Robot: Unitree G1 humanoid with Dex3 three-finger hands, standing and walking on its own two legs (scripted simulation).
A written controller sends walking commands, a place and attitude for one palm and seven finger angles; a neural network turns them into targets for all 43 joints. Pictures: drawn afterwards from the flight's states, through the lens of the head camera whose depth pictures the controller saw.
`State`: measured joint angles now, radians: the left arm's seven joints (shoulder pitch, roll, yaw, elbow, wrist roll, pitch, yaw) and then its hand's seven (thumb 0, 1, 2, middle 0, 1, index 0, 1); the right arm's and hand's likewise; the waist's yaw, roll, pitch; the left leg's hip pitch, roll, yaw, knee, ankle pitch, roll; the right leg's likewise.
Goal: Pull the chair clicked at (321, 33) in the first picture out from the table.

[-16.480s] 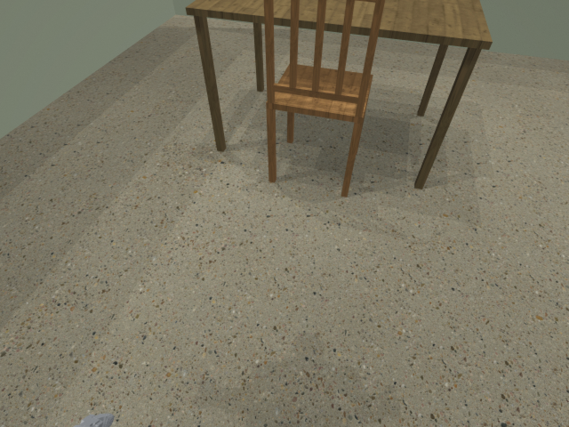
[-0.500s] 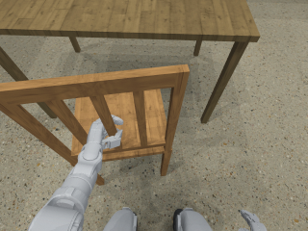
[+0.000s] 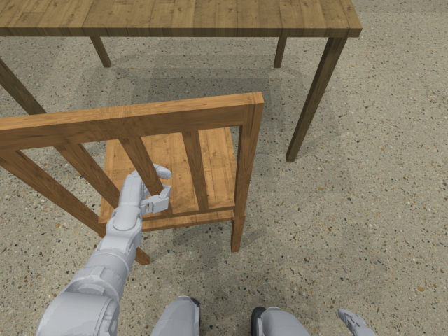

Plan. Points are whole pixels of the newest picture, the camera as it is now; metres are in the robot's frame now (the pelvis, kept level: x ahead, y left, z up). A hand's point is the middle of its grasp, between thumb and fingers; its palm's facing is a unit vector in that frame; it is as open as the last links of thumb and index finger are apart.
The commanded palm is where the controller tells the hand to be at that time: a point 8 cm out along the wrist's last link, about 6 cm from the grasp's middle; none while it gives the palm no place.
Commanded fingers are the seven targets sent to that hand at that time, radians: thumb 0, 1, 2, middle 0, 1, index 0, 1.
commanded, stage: step backward, pulling the chair out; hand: left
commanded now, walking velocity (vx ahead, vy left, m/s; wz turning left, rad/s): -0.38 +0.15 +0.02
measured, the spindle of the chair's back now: (152, 182) +0.39 +0.17 -0.04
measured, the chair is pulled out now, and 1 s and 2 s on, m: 0.32 0.52 0.65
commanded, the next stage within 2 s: stop walking, hand still on the chair in 1.22 s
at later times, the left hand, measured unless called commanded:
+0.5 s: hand (158, 242) +0.27 +0.14 -0.06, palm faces +0.03 -0.98 -0.21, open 5.7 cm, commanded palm +0.25 +0.19 -0.05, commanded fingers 0.00 0.90 0.90 -0.50 -1.45 -0.50 -1.45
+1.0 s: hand (153, 306) +0.16 +0.13 -0.06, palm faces +0.02 -0.98 -0.20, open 5.7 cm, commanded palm +0.15 +0.18 -0.05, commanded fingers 0.00 0.90 0.90 -0.50 -1.45 -0.50 -1.45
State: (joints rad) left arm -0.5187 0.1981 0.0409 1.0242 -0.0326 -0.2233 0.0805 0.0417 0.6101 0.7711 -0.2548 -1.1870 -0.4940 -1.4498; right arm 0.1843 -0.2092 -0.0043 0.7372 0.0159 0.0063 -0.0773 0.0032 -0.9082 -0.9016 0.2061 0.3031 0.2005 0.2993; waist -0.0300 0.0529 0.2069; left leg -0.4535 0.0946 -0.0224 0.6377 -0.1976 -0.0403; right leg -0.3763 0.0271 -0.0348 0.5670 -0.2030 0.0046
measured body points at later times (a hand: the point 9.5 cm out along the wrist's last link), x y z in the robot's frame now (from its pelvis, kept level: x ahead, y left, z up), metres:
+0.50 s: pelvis -0.09 -0.01 +0.00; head +0.00 -0.01 +0.44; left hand +0.27 +0.19 -0.04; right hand +0.02 -0.25 -0.13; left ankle -0.02 +0.15 -0.72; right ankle -0.04 -0.13 -0.72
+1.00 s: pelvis -0.20 +0.00 +0.00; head -0.11 -0.01 +0.44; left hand +0.16 +0.18 -0.04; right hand -0.09 -0.26 -0.13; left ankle -0.16 +0.14 -0.71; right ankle -0.12 -0.13 -0.72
